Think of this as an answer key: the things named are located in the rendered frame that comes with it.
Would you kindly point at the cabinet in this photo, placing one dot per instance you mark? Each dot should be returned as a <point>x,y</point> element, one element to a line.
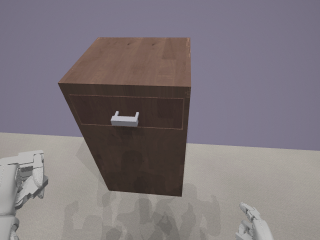
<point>135,159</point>

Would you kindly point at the handle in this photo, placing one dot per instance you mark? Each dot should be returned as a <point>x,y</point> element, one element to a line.
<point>129,121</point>

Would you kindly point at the drawer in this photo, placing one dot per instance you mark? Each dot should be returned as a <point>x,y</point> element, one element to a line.
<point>157,112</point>

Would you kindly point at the right robot hand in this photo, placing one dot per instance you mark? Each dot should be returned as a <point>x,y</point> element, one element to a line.
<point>258,230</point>

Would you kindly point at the left robot forearm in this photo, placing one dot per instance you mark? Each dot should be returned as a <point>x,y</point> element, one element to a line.
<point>8,227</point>

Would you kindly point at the left robot hand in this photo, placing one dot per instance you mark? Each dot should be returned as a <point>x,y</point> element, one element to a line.
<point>31,165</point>

